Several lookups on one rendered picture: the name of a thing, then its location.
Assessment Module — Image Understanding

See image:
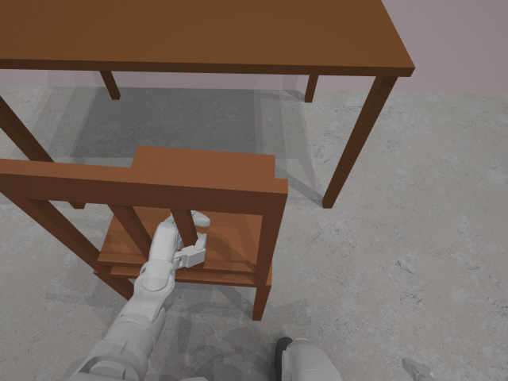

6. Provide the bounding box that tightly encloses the right robot thigh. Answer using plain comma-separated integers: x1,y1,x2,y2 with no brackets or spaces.
282,344,343,381

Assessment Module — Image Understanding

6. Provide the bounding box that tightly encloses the chair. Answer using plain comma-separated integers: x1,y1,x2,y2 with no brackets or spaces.
0,145,288,321

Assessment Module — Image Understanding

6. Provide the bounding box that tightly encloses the right robot hand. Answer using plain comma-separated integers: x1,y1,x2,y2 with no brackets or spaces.
402,358,439,381

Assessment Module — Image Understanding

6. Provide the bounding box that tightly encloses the right robot foot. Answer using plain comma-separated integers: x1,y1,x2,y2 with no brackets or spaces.
275,337,293,381

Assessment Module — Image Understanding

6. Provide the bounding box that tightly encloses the robot left forearm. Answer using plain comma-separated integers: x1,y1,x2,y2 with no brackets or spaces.
67,260,175,381

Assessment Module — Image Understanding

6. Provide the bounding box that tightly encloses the table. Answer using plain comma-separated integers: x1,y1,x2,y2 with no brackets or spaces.
0,0,415,209

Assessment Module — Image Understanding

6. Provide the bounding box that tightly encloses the left robot hand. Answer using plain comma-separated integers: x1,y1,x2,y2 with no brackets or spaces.
148,210,210,270

